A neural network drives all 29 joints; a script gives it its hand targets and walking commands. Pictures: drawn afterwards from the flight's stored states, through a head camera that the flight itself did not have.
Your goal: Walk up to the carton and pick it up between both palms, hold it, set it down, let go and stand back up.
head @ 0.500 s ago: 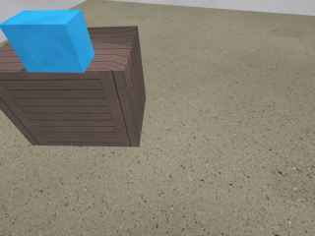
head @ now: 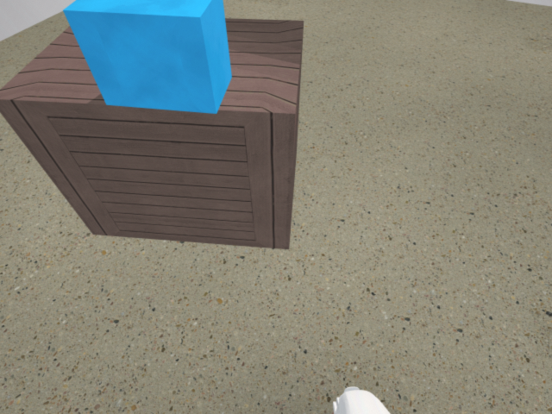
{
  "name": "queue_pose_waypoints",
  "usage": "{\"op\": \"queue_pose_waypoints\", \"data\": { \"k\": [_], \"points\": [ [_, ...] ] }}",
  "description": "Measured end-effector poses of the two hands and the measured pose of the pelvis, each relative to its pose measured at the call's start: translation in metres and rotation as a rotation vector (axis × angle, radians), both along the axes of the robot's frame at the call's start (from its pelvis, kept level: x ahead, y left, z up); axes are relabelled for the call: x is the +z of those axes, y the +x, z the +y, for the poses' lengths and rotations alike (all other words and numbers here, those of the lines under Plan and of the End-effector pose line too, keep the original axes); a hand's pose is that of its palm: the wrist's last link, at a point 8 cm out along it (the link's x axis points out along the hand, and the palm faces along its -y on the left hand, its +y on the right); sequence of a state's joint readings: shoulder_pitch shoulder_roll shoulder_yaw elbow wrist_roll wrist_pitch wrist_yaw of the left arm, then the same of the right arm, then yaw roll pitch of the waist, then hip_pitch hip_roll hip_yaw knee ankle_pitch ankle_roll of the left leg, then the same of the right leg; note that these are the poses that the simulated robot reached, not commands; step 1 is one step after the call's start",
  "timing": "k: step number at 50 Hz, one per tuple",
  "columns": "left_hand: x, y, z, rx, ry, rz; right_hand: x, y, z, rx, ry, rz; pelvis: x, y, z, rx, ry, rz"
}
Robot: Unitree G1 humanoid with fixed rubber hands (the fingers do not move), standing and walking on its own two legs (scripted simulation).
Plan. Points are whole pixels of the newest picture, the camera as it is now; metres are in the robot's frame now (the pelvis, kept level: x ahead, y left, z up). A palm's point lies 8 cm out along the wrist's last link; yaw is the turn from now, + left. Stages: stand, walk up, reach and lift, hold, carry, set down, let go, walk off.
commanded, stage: walk up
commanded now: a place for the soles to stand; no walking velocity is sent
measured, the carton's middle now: (160, 48) +0.97 +0.30 +0.05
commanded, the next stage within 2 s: none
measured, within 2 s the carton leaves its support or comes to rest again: neither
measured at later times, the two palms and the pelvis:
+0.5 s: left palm out of the picture +0.10 +0.52 -0.13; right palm out of the picture +0.15 -0.13 -0.10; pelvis +0.07 +0.18 -0.02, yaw +5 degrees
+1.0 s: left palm out of the picture +0.18 +0.62 -0.10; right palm (297, 302) +0.32 -0.02 -0.10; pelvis +0.17 +0.28 -0.02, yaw +8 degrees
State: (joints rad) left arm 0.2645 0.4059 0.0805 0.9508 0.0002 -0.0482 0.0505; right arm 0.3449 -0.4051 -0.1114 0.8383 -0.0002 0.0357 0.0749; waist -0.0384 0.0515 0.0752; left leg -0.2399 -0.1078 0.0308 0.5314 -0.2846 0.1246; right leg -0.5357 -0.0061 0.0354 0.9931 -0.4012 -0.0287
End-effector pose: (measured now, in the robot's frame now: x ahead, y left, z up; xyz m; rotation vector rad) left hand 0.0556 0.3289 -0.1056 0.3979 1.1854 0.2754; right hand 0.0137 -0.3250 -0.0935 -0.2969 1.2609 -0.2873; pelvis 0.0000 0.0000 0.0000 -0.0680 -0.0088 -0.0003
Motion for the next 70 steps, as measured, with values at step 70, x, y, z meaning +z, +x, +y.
{"op": "queue_pose_waypoints", "data": {
  "k": [70],
  "points": [
    [0.005,0.202,0.412,0.079,0.039,-0.027,-0.001,0.3,0.416,0.184,0.015,-0.09,-0.005,0.24,0.403,0.109,0.006,-0.029]
  ]
}}
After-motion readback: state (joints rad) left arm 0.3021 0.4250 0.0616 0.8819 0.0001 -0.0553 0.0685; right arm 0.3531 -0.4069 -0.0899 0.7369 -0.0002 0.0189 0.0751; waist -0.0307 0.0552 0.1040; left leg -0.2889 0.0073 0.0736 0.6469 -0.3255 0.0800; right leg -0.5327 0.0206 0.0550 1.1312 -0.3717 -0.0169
